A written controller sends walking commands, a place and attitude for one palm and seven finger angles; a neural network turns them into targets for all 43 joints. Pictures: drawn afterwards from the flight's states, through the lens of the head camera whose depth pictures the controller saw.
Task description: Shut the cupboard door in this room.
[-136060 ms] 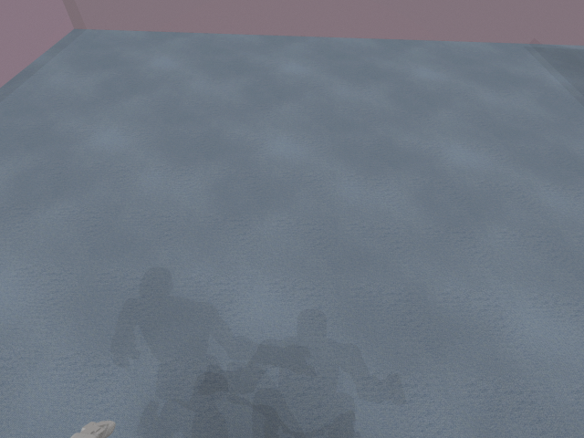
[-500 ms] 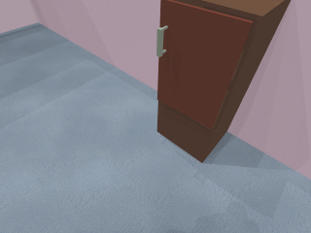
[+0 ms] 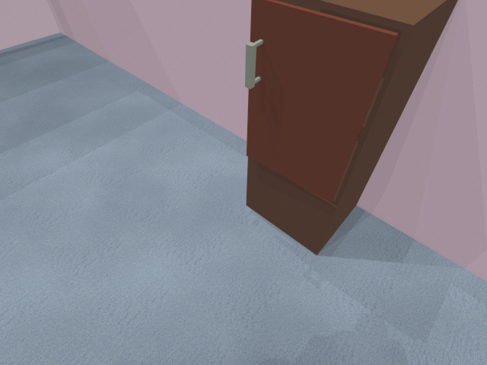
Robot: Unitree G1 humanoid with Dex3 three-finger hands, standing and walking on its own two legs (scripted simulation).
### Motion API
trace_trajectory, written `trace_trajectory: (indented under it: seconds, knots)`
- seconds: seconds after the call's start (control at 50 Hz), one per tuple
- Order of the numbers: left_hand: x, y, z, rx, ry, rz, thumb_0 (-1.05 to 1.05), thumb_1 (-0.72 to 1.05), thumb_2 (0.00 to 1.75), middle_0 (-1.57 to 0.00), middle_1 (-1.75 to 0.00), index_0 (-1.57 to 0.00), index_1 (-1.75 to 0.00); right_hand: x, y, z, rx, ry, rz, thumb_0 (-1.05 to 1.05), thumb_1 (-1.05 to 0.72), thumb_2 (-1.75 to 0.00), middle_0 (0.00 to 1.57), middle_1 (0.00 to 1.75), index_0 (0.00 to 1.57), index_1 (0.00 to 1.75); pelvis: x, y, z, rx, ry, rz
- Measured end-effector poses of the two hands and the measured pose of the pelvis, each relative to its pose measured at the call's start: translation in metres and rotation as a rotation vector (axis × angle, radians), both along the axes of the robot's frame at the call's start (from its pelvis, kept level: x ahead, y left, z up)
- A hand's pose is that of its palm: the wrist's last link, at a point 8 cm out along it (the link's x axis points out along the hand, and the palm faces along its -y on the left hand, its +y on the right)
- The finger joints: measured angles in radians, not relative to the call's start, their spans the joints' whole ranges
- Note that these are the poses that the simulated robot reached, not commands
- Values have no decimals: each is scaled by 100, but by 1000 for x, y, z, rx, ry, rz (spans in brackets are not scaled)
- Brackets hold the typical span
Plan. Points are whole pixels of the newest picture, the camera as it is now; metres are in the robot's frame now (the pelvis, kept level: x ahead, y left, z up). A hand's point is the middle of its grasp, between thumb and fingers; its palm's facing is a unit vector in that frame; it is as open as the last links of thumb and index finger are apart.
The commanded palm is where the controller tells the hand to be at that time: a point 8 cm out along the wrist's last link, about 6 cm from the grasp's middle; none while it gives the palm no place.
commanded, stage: walk to a spot facing it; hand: left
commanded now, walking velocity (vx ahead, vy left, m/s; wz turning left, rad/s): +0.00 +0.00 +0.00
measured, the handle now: (254, 64) +0.92 +0.01 +0.05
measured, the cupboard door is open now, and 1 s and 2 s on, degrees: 3 3 3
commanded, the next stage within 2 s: none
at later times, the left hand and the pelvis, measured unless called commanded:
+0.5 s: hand out of the picture +0.00 +0.20 -0.21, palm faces +0.22 -0.95 -0.22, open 7.4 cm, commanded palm none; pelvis -0.01 +0.00 -0.03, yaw +12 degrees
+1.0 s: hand out of the picture +0.01 +0.19 -0.16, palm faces +0.46 -0.83 -0.32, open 7.4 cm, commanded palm none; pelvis +0.00 -0.05 -0.02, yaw +29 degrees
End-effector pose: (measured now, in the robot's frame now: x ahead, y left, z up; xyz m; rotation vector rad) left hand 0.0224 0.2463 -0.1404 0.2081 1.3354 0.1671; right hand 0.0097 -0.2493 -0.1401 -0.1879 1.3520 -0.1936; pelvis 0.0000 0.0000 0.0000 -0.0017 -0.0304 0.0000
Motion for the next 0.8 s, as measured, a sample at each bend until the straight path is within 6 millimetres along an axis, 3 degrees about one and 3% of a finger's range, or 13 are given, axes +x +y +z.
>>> trace_trajectory:
  seconds: [0.16, 0.26, 0.4, 0.54, 0.66, 0.8]
  knots:
    - [12, 5, 3, 19, -19, 3, 1, 91, 90, -21, -30, -20, -30, 19, -11, 3, -16, -22, 25, 0, -91, -90, 20, 30, 20, 30, 4, -3, 0, 1, 6, 16]
    - [10, 1, -1, 22, -27, 48, 1, 91, 90, -20, -30, -20, -30, 26, -7, -3, 1, 2, 59, 0, -91, -90, 20, 30, 19, 30, 3, -7, -4, 2, 16, 58]
    - [-13, -5, -14, 4, -32, 141, 1, 91, 90, -21, -30, -20, -30, 39, 7, -15, 32, 31, 123, 0, -91, -90, 20, 30, 19, 30, -3, -7, -15, -17, 22, 138]
    - [-42, 8, -36, -25, -11, 244, 1, 91, 90, -21, -30, -20, -30, 67, 28, -17, 7, -16, 223, 0, -91, -90, 20, 30, 20, 30, -9, 8, -29, -17, 20, 223]
    - [-44, 19, -16, -8, -34, 289, 1, 91, 90, -21, -30, -20, -30, 80, 33, -1, -11, -31, 287, 0, -91, -90, 21, 30, 20, 30, -12, 9, -13, -24, 54, 278]
    - [-35, 22, 3, 42, -120, 338, 1, 91, 90, -20, -30, -20, -30, 99, 21, 4, -12, -27, 354, 0, -91, -90, 21, 30, 20, 30, -10, -5, -5, -33, 69, 361]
